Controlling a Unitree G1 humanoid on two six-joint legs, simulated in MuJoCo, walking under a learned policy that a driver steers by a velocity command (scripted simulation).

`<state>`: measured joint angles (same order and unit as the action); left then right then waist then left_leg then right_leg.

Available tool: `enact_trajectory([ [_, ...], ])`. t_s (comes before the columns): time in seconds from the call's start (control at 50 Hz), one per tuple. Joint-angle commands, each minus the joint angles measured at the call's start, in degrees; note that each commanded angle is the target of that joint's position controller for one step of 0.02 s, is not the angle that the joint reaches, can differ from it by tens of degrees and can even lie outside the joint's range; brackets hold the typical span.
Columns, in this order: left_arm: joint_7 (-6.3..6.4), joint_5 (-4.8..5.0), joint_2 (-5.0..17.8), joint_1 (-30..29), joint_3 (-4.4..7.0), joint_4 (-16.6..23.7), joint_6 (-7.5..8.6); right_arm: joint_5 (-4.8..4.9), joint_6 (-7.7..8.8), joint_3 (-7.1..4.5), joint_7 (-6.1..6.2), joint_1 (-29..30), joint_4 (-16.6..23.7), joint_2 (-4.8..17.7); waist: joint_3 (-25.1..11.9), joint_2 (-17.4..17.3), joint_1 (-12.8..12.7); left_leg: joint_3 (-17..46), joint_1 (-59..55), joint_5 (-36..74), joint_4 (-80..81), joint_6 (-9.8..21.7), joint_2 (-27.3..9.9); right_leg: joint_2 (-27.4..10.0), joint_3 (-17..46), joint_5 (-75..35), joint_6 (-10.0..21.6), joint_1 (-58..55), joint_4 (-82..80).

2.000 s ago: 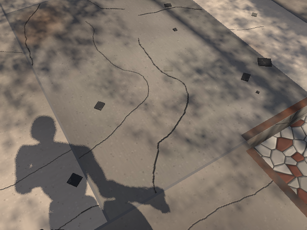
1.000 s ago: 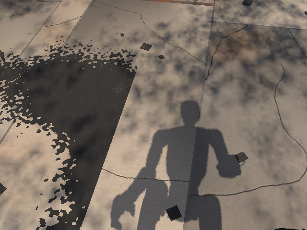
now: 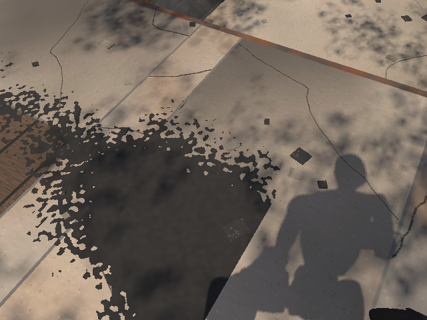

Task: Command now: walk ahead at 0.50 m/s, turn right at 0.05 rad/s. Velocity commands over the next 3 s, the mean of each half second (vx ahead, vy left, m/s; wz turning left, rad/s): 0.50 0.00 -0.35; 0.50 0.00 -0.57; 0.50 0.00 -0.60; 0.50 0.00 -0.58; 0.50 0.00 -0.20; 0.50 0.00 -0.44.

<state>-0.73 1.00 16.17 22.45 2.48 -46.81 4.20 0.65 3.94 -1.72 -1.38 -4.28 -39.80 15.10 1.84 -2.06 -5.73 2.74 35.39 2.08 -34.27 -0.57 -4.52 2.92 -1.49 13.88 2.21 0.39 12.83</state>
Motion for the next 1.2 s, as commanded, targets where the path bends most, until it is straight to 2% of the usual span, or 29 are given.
enact_trajectory([
  [0.02,0.53,0.52,10.0,2.0,2.56,1.4,-0.31,0.36,1.53,-1.07,-0.88,7.3,6.0,4.3,2.6,6.0,0.9,-0.5,-2.2,-0.7,4.3,1.2,1.6,-16.5,9.4,-16.1,8.5,1.1,-2.3],
  [0.06,0.92,0.62,11.1,1.5,2.98,1.1,-1.0,0.28,2.03,-1.75,-1.13,5.2,5.6,5.9,1.5,6.9,3.1,-0.7,-6.5,-4.8,6.5,2.3,2.6,-17.4,11.0,-20.3,7.5,-0.8,1.1],
  [0.1,1.14,0.34,10.4,0.0,2.55,1.6,-1.31,-0.18,2.31,-3.89,-0.39,-7.1,2.1,10.0,-6.4,6.0,9.8,-2.0,-25.8,-4.9,8.9,5.0,3.6,-13.1,8.1,-30.2,4.8,3.4,15.4],
  [0.12,1.16,-1.05,6.6,-0.5,1.04,3.5,-1.12,-1.21,2.16,-5.11,0.35,-17.7,0.5,14.2,-16.1,0.4,14.0,8.6,-43.5,-4.8,6.2,8.7,-7.0,-9.3,5.6,-17.0,2.5,14.6,32.8],
  [0.14,1.03,-0.38,0.1,7.4,-0.82,4.6,-0.21,-1.31,1.5,-5.86,0.38,-20.0,-0.6,17.9,-23.4,-14.9,10.1,32.5,-60.0,-15.9,10.8,16.6,-19.6,-0.7,3.5,17.8,-1.0,35.6,51.3],
  [0.16,1.05,1.11,6.3,4.7,0.63,3.5,0.32,-0.77,1.34,-4.43,0.37,-19.6,-0.3,11.9,-20.6,-10.0,12.4,35.7,-56.2,-24.2,15.2,15.8,-18.5,-3.1,9.3,19.3,-1.1,41.4,58.3],
  [0.18,1.0,1.93,9.2,-0.4,1.74,4.9,0.48,-0.44,1.38,-3.57,0.55,-16.3,-0.5,9.4,-12.4,-7.2,12.1,26.8,-49.5,-22.9,16.4,13.4,-16.6,-5.4,8.7,14.1,-0.9,44.2,59.5],
  [0.2,1.18,1.48,8.7,-2.9,1.8,5.4,0.38,-0.6,1.52,-3.04,0.54,-12.6,-0.4,7.9,-8.5,-4.1,10.4,20.7,-42.6,-17.7,17.9,12.2,-14.3,-7.6,7.6,9.3,-1.2,42.6,58.0],
  [0.26,0.85,0.92,6.0,-2.3,2.04,5.3,-1.35,-1.48,2.43,-2.55,0.41,-7.2,-1.2,5.1,-3.6,-5.2,6.2,9.3,-30.5,-8.7,23.5,11.3,-10.3,-10.7,7.7,2.2,-2.3,36.0,53.8],
  [0.36,0.62,0.38,3.7,-6.4,1.78,7.7,-2.79,-1.55,3.28,-3.5,1.07,-6.8,-3.9,7.5,0.2,-1.4,5.5,-1.3,-28.0,0.5,26.9,11.9,-10.0,-11.2,7.8,-7.0,-3.7,39.3,45.2],
  [0.44,-0.95,0.33,2.3,-13.7,0.93,10.1,-2.07,-1.15,2.53,-3.86,1.65,-8.4,-5.2,9.6,2.0,0.2,8.3,-8.1,-29.9,2.5,27.2,10.6,-9.0,-10.1,3.7,-16.6,-2.6,37.4,31.9],
  [0.54,-2.57,0.26,2.9,-20.7,0.86,14.5,-2.2,0.23,0.51,-4.67,1.79,-12.5,-7.5,12.0,3.8,0.3,10.1,-11.3,-39.7,9.2,22.9,9.0,-11.9,-8.5,0.1,-11.6,0.4,39.5,24.4],
  [0.58,-2.84,0.1,4.5,-19.1,1.68,15.3,-2.52,0.71,-0.3,-5.16,2.08,-11.8,-7.3,13.6,1.3,-1.6,8.0,-13.2,-41.8,26.1,16.5,7.7,-12.0,-5.3,-3.0,-6.0,2.6,34.4,23.8],
  [0.62,-2.42,0.17,8.2,-8.5,3.9,13.3,-3.02,1.15,-1.14,-5.44,2.48,-10.6,-6.9,14.6,-5.2,-2.2,1.2,-15.3,-39.7,38.7,0.2,5.8,-10.2,-0.4,-5.6,-3.8,5.7,19.4,21.7],
  [0.64,-1.44,0.31,11.7,1.3,5.88,10.8,-3.5,0.75,-0.99,-4.8,2.67,-10.7,-6.4,13.2,-10.2,0.5,-3.6,-15.8,-29.8,30.1,-14.4,3.6,-7.9,-0.3,-2.0,-6.6,8.1,2.9,19.0],
  [0.66,-0.4,0.75,18.6,2.5,7.19,10.4,-3.65,-1.79,-0.02,-2.46,2.12,-15.2,-3.6,5.5,-13.8,15.8,1.0,-15.0,-4.2,-16.7,-36.0,-0.2,1.3,-14.9,25.5,-2.7,16.7,-16.8,16.3],
  [0.68,-0.86,0.31,16.8,2.9,6.11,12.9,-2.52,-1.2,2.26,-1.8,1.22,-13.7,-2.5,6.4,-23.9,13.7,0.3,-0.3,5.7,-37.2,-46.0,-0.6,7.7,-22.7,50.6,5.7,23.5,-23.9,6.2],
  [0.7,-1.31,-0.15,12.7,1.5,4.84,12.4,-1.64,1.25,3.46,-3.06,0.5,-6.9,-0.9,10.7,-17.7,8.4,-1.6,3.3,11.2,-32.2,-46.6,0.6,4.2,-21.3,43.6,5.3,19.6,-20.3,3.6],
  [0.72,-1.29,-0.11,11.3,-1.1,4.41,12.2,-1.11,1.52,4.19,-2.67,0.43,-5.0,0.0,10.0,-10.9,6.1,0.3,2.5,11.2,-27.1,-42.1,1.6,1.8,-18.9,35.5,1.6,17.3,-12.1,3.6],
  [0.76,-0.92,-0.61,8.1,-7.7,3.36,13.5,-0.86,-0.61,3.84,-3.06,1.22,-6.2,-1.3,9.9,-5.4,3.1,5.1,2.4,3.9,-21.0,-32.9,0.9,-1.9,-14.3,25.1,-10.6,14.4,2.0,2.7],
  [0.84,0.3,-0.53,9.0,-7.9,3.56,13.6,-0.48,-1.67,1.64,-2.67,1.4,-6.4,-1.1,7.6,-4.3,4.1,6.8,0.8,-1.1,-15.4,-23.9,-2.7,-1.2,-11.4,18.7,-19.8,14.8,11.4,0.2],
  [0.94,1.63,0.02,10.5,-4.1,4.1,11.7,-1.22,-0.99,1.85,-1.32,0.83,4.5,1.7,5.2,-1.7,6.7,2.8,0.5,-5.1,1.0,-2.3,-4.1,2.6,-8.0,15.9,-10.1,10.8,14.8,0.7],
  [1.04,1.88,0.51,10.0,-1.7,4.25,9.9,-1.77,-0.08,3.0,-2.4,-0.14,6.6,3.0,8.4,-1.5,8.4,2.6,3.1,-9.1,-0.7,5.4,-2.3,3.9,-10.9,23.2,-4.3,9.1,10.0,6.1],
  [1.1,1.93,0.18,7.9,-3.0,3.74,10.3,-2.29,-0.23,3.8,-3.95,0.15,-2.0,0.8,10.5,-4.1,10.0,7.4,1.5,-20.7,-5.9,8.9,1.1,3.9,-8.8,24.6,-6.7,6.4,10.0,14.5],
  [1.12,1.7,-0.29,4.5,-2.7,2.45,10.9,-2.19,-1.22,4.1,-4.8,0.56,-9.1,0.0,12.8,-10.5,5.8,10.5,7.6,-33.2,-9.0,8.5,4.3,-3.1,-5.4,20.7,-3.4,4.3,14.5,27.6],
  [1.14,1.66,0.71,0.6,4.0,1.23,12.6,-1.76,-2.19,3.4,-6.07,0.79,-15.5,-1.3,18.1,-18.3,-11.1,8.6,31.8,-52.6,-22.3,12.9,13.0,-16.3,3.0,12.0,15.0,-0.1,33.4,47.2],
  [1.16,1.87,1.46,5.1,5.2,1.67,12.3,-1.58,-0.78,3.01,-5.51,0.19,-16.2,-2.0,14.9,-17.4,-14.4,8.9,44.7,-53.6,-37.0,17.7,14.9,-19.7,-0.1,11.8,20.4,-1.0,43.4,57.7],
  [1.18,1.92,1.39,9.3,0.5,2.85,11.9,-1.86,-0.43,2.73,-4.35,0.31,-13.4,-1.1,10.7,-10.1,-8.2,10.0,37.1,-47.4,-38.1,18.8,12.4,-17.4,-2.7,12.0,15.1,-1.3,45.9,61.4],
  [1.2,2.01,0.74,9.7,-3.2,3.08,12.4,-2.21,-0.77,2.29,-3.75,0.46,-10.7,-0.7,9.0,-6.0,-4.4,9.7,28.3,-41.2,-30.5,18.7,10.5,-15.0,-4.6,10.0,10.8,-1.6,44.9,61.2],
])
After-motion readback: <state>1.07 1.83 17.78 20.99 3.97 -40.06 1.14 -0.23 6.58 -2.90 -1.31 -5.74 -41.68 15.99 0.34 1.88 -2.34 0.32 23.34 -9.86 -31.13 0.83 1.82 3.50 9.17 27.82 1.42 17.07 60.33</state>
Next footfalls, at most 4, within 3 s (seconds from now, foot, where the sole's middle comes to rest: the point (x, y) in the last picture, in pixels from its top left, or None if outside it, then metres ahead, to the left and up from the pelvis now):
0.12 left None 0.24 0.14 -0.78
0.64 right None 0.48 -0.15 -0.78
1.12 left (271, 223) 0.82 -0.08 -0.78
1.64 right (383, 228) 0.83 -0.47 -0.78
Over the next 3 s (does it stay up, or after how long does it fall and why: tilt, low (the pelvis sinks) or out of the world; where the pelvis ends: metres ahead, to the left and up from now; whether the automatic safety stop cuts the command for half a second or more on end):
stays up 1.09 -0.97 0.00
